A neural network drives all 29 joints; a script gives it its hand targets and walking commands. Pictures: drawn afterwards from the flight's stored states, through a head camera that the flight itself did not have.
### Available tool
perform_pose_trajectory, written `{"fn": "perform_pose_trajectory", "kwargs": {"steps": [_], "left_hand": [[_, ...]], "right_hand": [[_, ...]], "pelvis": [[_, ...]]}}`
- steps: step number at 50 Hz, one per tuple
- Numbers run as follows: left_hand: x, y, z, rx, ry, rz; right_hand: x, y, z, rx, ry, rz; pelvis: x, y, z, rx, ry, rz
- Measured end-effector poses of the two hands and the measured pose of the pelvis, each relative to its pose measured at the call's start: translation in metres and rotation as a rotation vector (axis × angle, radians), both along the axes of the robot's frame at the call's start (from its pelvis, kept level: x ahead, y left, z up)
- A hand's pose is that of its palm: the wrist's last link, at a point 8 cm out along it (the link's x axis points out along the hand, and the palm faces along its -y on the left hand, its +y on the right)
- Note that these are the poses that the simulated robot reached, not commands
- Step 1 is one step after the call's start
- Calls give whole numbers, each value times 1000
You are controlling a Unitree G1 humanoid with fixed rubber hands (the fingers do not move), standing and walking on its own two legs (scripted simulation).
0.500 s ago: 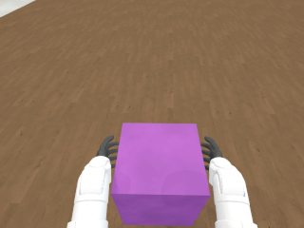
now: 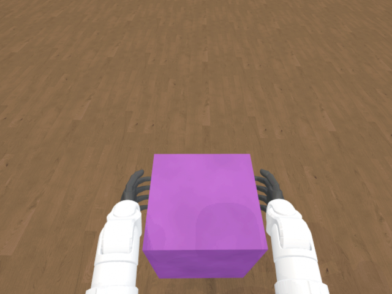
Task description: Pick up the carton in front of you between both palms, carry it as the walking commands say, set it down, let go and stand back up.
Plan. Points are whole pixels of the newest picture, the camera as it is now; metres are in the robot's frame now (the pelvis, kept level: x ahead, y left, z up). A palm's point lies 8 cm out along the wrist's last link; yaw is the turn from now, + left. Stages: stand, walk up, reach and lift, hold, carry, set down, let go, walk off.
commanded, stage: hold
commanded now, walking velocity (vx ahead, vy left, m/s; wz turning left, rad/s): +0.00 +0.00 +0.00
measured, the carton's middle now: (201, 220) +0.29 +0.00 -0.05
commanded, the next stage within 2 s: set down in 0.50 s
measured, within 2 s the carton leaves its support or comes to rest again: neither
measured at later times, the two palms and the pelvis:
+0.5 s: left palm (122, 205) +0.28 +0.17 +0.03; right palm (270, 214) +0.27 -0.13 +0.04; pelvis -0.02 +0.03 +0.00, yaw -3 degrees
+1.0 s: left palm (127, 215) +0.31 +0.19 -0.09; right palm (247, 215) +0.32 -0.11 -0.07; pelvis -0.04 +0.04 -0.04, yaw -2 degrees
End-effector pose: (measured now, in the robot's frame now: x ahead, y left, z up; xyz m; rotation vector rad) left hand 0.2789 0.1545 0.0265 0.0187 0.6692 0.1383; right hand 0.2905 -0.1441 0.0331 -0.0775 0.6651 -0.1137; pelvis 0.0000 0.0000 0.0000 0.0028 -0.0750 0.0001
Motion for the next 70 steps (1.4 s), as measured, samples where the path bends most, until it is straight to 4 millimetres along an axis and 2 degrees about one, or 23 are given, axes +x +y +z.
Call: {"fn": "perform_pose_trajectory", "kwargs": {"steps": [7, 21, 32, 38, 42, 45, 51, 57, 60, 70], "left_hand": [[1, -13, 4, -1, -17, -60], [-7, 9, 4, -20, -23, -49], [9, 18, 7, -47, -24, -62], [25, 21, -7, -98, -8, -28], [32, 24, -29, -95, 5, -14], [34, 27, -55, -76, 16, -11], [30, 31, -125, -37, 17, -1], [30, 30, -190, -42, -19, 23], [35, 31, -209, -43, -48, 29], [51, 37, -256, -41, -48, 55]], "right_hand": [[-19, -13, 3, 10, -17, -67], [-26, 9, 5, 3, -23, -64], [-19, 18, 8, 0, -25, -94], [-4, 21, -5, 7, -11, -103], [9, 24, -25, -10, 4, -79], [18, 27, -49, -25, 17, -51], [27, 31, -117, -28, 20, -12], [34, 31, -180, -5, -16, -7], [40, 31, -199, 7, -45, -6], [62, 38, -246, 37, -44, -6]], "pelvis": [[-11, 4, 0, 0, -33, -22], [-22, 25, -2, -1, -57, -38], [-20, 42, -3, -2, -61, -57], [-22, 46, -8, 2, -38, -61], [-26, 46, -15, 1, 19, -57], [-31, 44, -22, -5, 92, -49], [-45, 38, -43, -20, 282, -29], [-58, 27, -77, -25, 470, -30], [-63, 20, -96, -24, 534, -36], [-72, 7, -148, -24, 647, -50]]}}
